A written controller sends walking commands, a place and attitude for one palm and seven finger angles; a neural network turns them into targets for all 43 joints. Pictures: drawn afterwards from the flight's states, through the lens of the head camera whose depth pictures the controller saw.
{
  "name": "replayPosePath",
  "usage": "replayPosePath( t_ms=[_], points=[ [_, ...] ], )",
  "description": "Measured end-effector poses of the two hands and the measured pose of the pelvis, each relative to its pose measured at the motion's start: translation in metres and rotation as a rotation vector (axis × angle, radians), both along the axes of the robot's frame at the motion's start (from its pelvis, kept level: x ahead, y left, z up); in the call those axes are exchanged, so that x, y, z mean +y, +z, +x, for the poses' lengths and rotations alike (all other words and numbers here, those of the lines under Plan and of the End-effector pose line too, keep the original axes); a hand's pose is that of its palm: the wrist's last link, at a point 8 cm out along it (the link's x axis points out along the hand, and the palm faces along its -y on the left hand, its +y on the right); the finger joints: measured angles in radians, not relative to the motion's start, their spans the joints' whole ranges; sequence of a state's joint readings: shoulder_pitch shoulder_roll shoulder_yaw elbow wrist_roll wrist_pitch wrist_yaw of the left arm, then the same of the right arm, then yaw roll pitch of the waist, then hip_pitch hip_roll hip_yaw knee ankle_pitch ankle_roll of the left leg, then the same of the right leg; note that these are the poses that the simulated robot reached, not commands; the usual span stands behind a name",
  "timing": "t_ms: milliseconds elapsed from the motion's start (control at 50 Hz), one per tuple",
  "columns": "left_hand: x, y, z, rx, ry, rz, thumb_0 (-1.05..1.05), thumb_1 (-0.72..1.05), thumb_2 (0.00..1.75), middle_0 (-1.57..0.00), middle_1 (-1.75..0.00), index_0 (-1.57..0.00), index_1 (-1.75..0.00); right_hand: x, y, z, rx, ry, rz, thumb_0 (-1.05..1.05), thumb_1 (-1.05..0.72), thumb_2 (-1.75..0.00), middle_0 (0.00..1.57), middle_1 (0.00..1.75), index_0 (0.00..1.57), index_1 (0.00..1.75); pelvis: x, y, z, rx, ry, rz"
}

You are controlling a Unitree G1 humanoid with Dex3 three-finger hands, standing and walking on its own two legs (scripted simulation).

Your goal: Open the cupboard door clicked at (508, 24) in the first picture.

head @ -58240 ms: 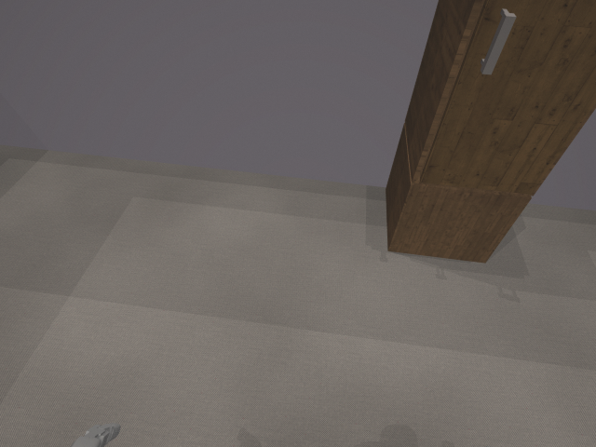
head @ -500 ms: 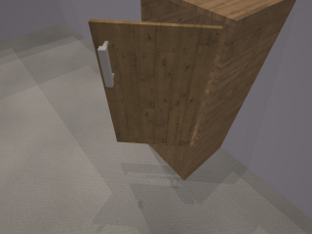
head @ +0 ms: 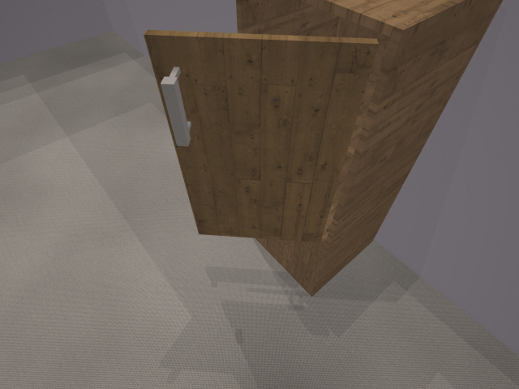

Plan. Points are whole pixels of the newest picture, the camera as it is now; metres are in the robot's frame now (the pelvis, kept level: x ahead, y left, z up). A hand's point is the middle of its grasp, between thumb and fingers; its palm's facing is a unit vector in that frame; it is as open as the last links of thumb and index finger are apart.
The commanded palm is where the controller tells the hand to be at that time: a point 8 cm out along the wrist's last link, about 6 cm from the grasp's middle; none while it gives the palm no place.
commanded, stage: come to a stop and stand still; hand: left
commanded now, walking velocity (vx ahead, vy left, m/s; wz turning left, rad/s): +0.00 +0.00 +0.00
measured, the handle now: (179, 107) +0.54 +0.19 +0.13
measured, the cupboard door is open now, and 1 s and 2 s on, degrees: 45 45 45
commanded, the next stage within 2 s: look again from close up in 0.54 s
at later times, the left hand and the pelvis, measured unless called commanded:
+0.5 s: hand out of the picture -0.05 +0.23 -0.17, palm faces +0.05 -0.98 -0.21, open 7.4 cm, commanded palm none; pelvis -0.03 +0.05 +0.00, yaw +1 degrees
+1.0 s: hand out of the picture -0.02 +0.20 -0.17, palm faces +0.02 -0.99 -0.16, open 7.4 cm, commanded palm none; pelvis -0.02 +0.04 +0.01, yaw +0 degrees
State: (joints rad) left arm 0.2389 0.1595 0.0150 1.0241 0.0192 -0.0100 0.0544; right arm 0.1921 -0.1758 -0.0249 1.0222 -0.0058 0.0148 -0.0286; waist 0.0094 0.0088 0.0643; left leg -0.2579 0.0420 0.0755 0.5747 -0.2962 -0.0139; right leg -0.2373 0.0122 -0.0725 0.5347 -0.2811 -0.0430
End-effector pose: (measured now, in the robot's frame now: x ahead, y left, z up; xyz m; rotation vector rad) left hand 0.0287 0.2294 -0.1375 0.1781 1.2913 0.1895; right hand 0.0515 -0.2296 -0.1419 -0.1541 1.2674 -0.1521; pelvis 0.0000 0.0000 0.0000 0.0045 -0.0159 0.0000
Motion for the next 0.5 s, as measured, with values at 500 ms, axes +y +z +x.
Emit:
replayPosePath(
  t_ms=[500],
  points=[
    [0.051, -0.003, -0.087, 0.086, 0.028, -0.028, 0.00, 0.90, 0.90, -0.19, -0.30, -0.19, -0.30, 0.047, 0.007, -0.061, 0.023, 0.028, -0.005, 0.00, -0.92, -0.90, 0.20, 0.29, 0.20, 0.30, 0.049, 0.002, -0.034, -0.008, 0.021, -0.008]
  ],
)
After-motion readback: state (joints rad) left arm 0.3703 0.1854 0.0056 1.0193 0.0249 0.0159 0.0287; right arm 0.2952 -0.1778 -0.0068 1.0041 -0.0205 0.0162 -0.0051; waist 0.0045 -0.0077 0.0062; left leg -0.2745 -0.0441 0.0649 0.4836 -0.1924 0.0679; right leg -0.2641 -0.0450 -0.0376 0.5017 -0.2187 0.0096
